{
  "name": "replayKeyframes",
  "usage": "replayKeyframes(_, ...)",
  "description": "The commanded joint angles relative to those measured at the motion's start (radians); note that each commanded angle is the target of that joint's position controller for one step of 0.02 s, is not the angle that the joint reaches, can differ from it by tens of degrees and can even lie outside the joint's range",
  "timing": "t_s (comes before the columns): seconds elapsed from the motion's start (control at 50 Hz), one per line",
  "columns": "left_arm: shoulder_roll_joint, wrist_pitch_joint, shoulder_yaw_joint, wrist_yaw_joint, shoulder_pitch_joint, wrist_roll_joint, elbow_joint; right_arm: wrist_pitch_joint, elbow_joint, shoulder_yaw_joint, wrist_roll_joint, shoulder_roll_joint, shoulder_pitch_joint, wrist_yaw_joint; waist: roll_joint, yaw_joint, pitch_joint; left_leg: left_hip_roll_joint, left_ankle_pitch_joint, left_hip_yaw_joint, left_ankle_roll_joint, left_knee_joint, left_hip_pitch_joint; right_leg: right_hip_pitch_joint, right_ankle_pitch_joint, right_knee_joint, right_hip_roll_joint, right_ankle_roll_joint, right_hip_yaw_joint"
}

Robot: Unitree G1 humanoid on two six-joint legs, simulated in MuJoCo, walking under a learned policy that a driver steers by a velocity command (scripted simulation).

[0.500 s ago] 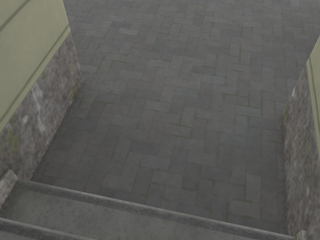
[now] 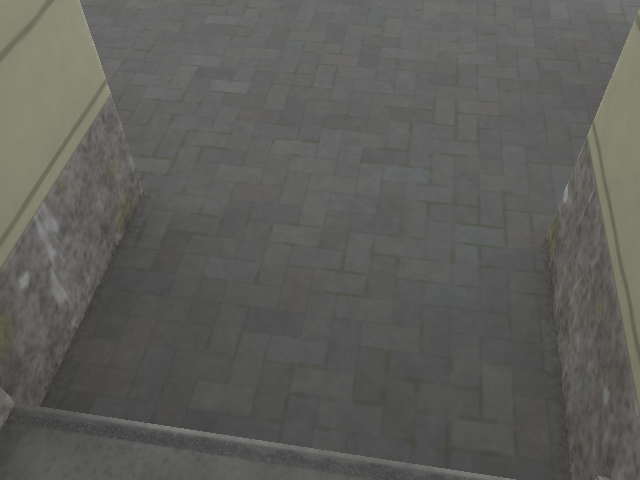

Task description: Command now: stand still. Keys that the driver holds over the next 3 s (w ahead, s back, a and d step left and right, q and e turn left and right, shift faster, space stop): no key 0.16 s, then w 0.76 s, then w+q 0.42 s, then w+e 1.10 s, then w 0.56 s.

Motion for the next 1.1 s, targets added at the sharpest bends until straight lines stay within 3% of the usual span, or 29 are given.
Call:
replayKeyframes(0.02, 0.097, -0.005, 0.020, 0.002, 0.047, 0.002, -0.019, -0.001, -0.005, -0.018, -0.002, -0.079, 0.083, 0.005, -0.016, 0.003, -0.031, 0.014, 0.306, -0.015, -0.056, -0.076, -0.032, 0.097, 0.279, -0.083, -0.035, -0.059, 0.039)
replayKeyframes(0.16, 0.093, -0.006, 0.024, 0.020, 0.039, -0.001, -0.003, 0.007, 0.013, -0.020, -0.001, -0.071, 0.084, 0.017, 0.002, 0.009, 0.005, 0.023, 0.311, -0.036, -0.030, -0.131, -0.035, 0.113, 0.173, -0.111, -0.010, -0.041, 0.013)
replayKeyframes(0.24, 0.137, -0.011, 0.061, 0.065, 0.074, 0.046, -0.004, 0.015, 0.027, -0.065, -0.042, -0.143, 0.171, -0.011, 0.009, -0.026, 0.115, 0.098, -0.344, -0.151, 0.136, -0.257, -0.060, 0.003, -0.360, -0.087, -0.006, -0.107, 0.041)
replayKeyframes(0.32, -0.010, -0.012, 0.037, 0.113, -0.009, 0.088, -0.049, -0.029, 0.073, -0.023, -0.069, 0.004, 0.396, -0.072, 0.087, -0.123, 0.152, 0.357, -0.353, -0.524, 0.298, -0.395, 0.161, -0.336, -0.268, 0.430, -0.014, -0.091, 0.147)
replayKeyframes(0.38, -0.012, -0.022, 0.035, 0.103, -0.011, 0.076, -0.072, -0.049, 0.090, 0.003, -0.097, 0.032, 0.370, -0.085, 0.000, -0.095, 0.127, 0.291, -0.086, -0.375, 0.263, -0.288, 0.234, -0.439, -0.041, 0.563, -0.024, -0.148, 0.194)
replayKeyframes(0.4, 0.180, 0.008, 0.084, 0.128, -0.091, 0.020, -0.083, -0.029, 0.015, -0.038, -0.024, -0.180, 0.171, -0.097, -0.033, -0.030, 0.166, 0.249, 0.322, -0.320, 0.202, -0.221, 0.261, -0.511, -0.003, 0.451, -0.038, -0.081, 0.110)
replayKeyframes(0.42, 0.156, 0.017, 0.075, 0.132, -0.081, 0.034, -0.077, -0.026, 0.009, -0.039, -0.020, -0.172, 0.190, -0.093, -0.008, -0.053, 0.091, 0.247, 0.507, -0.268, 0.190, -0.156, 0.253, -0.425, 0.027, 0.435, -0.048, -0.054, 0.073)
replayKeyframes(0.44, -0.053, -0.008, 0.015, 0.082, -0.010, 0.092, -0.076, -0.049, 0.089, 0.037, -0.112, 0.098, 0.420, -0.090, 0.086, -0.077, 0.017, 0.240, 0.202, -0.262, 0.210, -0.182, 0.166, -0.292, 0.119, 0.509, -0.086, -0.091, 0.100)
replayKeyframes(0.46, -0.049, -0.008, 0.020, 0.071, 0.024, 0.100, -0.063, -0.051, 0.103, 0.039, -0.107, 0.105, 0.421, -0.089, 0.063, -0.056, 0.145, 0.233, 0.118, -0.253, 0.219, -0.165, 0.028, -0.307, 0.154, 0.508, -0.081, -0.108, 0.080)
replayKeyframes(0.48, 0.125, 0.013, 0.068, 0.104, -0.091, 0.020, -0.090, -0.045, 0.023, -0.008, -0.031, -0.118, 0.232, -0.087, 0.041, -0.042, 0.134, 0.181, 0.284, -0.229, 0.174, -0.099, 0.121, -0.402, 0.220, 0.384, -0.057, -0.052, 0.041)
replayKeyframes(0.5, -0.035, 0.001, 0.006, 0.069, -0.067, 0.138, -0.106, -0.074, 0.115, 0.062, -0.109, 0.131, 0.478, -0.110, 0.033, -0.128, 0.097, 0.246, 0.012, -0.262, 0.184, -0.036, 0.213, -0.501, 0.528, 0.196, -0.202, -0.092, 0.209)
replayKeyframes(0.52, -0.044, 0.003, 0.011, 0.069, -0.084, 0.141, -0.105, -0.079, 0.155, 0.073, -0.093, 0.147, 0.573, -0.120, 0.038, -0.142, 0.146, 0.256, -0.016, -0.306, 0.208, 0.010, 0.231, -0.559, 0.594, 0.125, -0.185, -0.097, 0.178)
replayKeyframes(0.54, 0.128, 0.003, 0.055, 0.092, -0.310, 0.009, -0.169, -0.073, 0.069, 0.008, -0.023, -0.098, 0.361, -0.108, 0.087, -0.157, 0.144, 0.205, 0.069, -0.324, 0.189, 0.017, 0.202, -0.560, 0.482, 0.181, -0.088, -0.010, 0.082)
replayKeyframes(0.56, -0.058, -0.008, -0.023, 0.054, -0.145, 0.113, -0.147, -0.079, 0.119, 0.081, -0.096, 0.126, 0.520, -0.134, -0.028, -0.146, 0.095, 0.204, -0.087, -0.251, 0.161, 0.102, 0.040, -0.432, 0.766, -0.090, -0.204, -0.068, 0.152)
replayKeyframes(0.58, -0.073, -0.002, -0.024, 0.047, -0.083, 0.112, -0.125, -0.064, 0.111, 0.080, -0.106, 0.080, 0.489, -0.113, 0.000, -0.101, 0.156, 0.160, -0.171, -0.188, 0.162, 0.054, -0.235, -0.141, 0.833, -0.082, -0.140, -0.085, 0.043)
replayKeyframes(0.62, -0.013, 0.011, -0.020, 0.031, -0.065, 0.093, -0.155, -0.062, 0.051, 0.066, -0.148, -0.008, 0.381, -0.073, 0.066, -0.056, 0.164, 0.156, -0.357, -0.156, 0.137, 0.045, -0.527, 0.125, 0.733, 0.110, -0.096, -0.043, 0.000)
replayKeyframes(0.66, 0.059, 0.007, 0.000, 0.049, -0.071, 0.122, -0.162, -0.068, 0.048, 0.044, -0.092, -0.055, 0.389, -0.069, 0.013, -0.065, 0.181, 0.218, -0.381, -0.201, 0.114, 0.151, -0.365, 0.049, 0.538, -0.018, -0.109, -0.037, 0.035)
replayKeyframes(0.7, 0.076, -0.002, 0.007, 0.044, 0.069, 0.089, -0.092, -0.027, 0.102, 0.028, -0.083, -0.144, 0.405, -0.054, -0.075, -0.010, 0.164, 0.254, -0.259, -0.281, 0.107, 0.374, -0.202, 0.148, 0.544, -0.273, -0.129, -0.029, 0.051)
replayKeyframes(0.72, 0.132, -0.009, 0.049, 0.095, 0.195, -0.035, 0.000, 0.022, 0.047, -0.003, -0.013, -0.152, 0.279, -0.122, 0.052, 0.053, 0.105, 0.094, 0.153, -0.076, 0.125, 0.656, -0.133, 0.237, 0.502, -0.277, -0.060, -0.006, -0.041)
replayKeyframes(0.74, 0.272, -0.034, 0.078, 0.043, 0.529, 0.062, 0.064, -0.009, 0.235, 0.071, -0.151, 0.015, 0.630, 0.011, -0.302, 0.101, -0.152, 0.089, -0.127, -0.180, 0.015, 1.034, -0.355, 0.769, 0.830, -0.099, -0.168, -0.140, 0.076)
replayKeyframes(0.76, 0.374, -0.034, 0.111, 0.007, 0.586, 0.096, 0.066, -0.037, 0.162, 0.032, -0.067, 0.016, 0.664, 0.055, -0.432, 0.095, -0.235, -0.045, -0.413, -0.115, 0.028, 1.493, -0.659, 0.953, 1.167, 0.141, -0.290, -0.209, 0.162)
replayKeyframes(0.78, 0.346, -0.025, 0.099, -0.017, 0.636, 0.108, 0.097, -0.058, 0.081, 0.013, -0.033, -0.082, 0.461, 0.071, -0.374, 0.153, -0.174, -0.063, -0.394, -0.115, 0.059, 1.657, -0.861, 0.851, 0.928, 0.057, -0.323, -0.243, 0.299)
replayKeyframes(0.82, 0.161, -0.016, 0.064, -0.024, 0.419, 0.082, 0.051, -0.086, -0.024, 0.043, -0.032, -0.024, 0.205, 0.029, -0.123, 0.124, 0.069, 0.030, -0.040, -0.202, 0.134, 1.574, -1.094, 0.466, -0.134, -0.206, -0.377, -0.302, 0.485)
replayKeyframes(0.88, -0.049, -0.055, -0.027, 0.017, 0.159, 0.079, -0.008, -0.066, -0.067, 0.072, -0.088, 0.079, 0.227, -0.011, -0.027, -0.059, 0.154, 0.187, 0.414, -0.311, 0.171, 0.998, -0.833, -0.046, -0.038, -0.251, -0.331, -0.249, 0.356)
replayKeyframes(0.92, -0.066, -0.094, -0.067, 0.051, 0.127, 0.066, -0.050, -0.050, -0.105, 0.047, -0.104, 0.011, 0.081, 0.007, -0.014, -0.022, 0.130, 0.169, 0.633, -0.184, 0.153, 0.553, -0.505, -0.307, 0.036, -0.280, -0.193, -0.257, 0.122)
replayKeyframes(0.96, 0.041, -0.094, -0.059, 0.061, 0.232, 0.084, -0.011, -0.032, -0.105, 0.051, -0.112, -0.010, 0.110, 0.032, -0.122, -0.041, 0.094, 0.104, 0.606, -0.101, 0.079, 0.715, -0.389, -0.389, 0.159, -0.180, -0.170, -0.276, 0.099)
replayKeyframes(1.02, 0.005, -0.096, -0.082, 0.110, 0.477, 0.084, 0.059, -0.056, -0.160, 0.078, -0.090, -0.037, -0.112, 0.016, 0.024, 0.089, 0.096, 0.149, 1.014, -0.209, 0.049, 0.130, -0.790, 0.097, 0.148, 0.014, -0.210, -0.223, 0.168)
replayKeyframes(1.06, 0.043, -0.067, -0.081, 0.075, 0.429, 0.105, 0.045, -0.048, -0.134, 0.079, -0.094, -0.032, -0.076, 0.017, -0.103, 0.036, 0.070, 0.088, 1.010, -0.129, 0.038, 0.200, -0.388, -0.189, 0.079, -0.023, -0.178, -0.227, 0.117)
replayKeyframes(1.1, 0.014, -0.056, -0.095, 0.078, 0.495, 0.094, 0.089, -0.021, -0.183, 0.071, -0.096, -0.075, -0.186, 0.025, -0.045, 0.067, 0.151, 0.099, 0.868, -0.135, 0.037, 0.179, -0.500, -0.083, 0.050, 0.018, -0.224, -0.234, 0.167)
Next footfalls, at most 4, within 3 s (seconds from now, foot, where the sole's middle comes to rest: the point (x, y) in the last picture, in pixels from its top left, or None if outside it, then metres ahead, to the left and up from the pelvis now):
0.72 right None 0.26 -0.21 -0.94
1.32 left None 0.56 0.02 -1.11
1.72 right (394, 388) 0.95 -0.19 -1.29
2.10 left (320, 334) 1.15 0.04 -1.29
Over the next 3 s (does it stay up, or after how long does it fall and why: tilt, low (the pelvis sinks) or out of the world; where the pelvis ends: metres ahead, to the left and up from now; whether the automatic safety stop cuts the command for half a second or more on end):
stays up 1.42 -0.24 -0.51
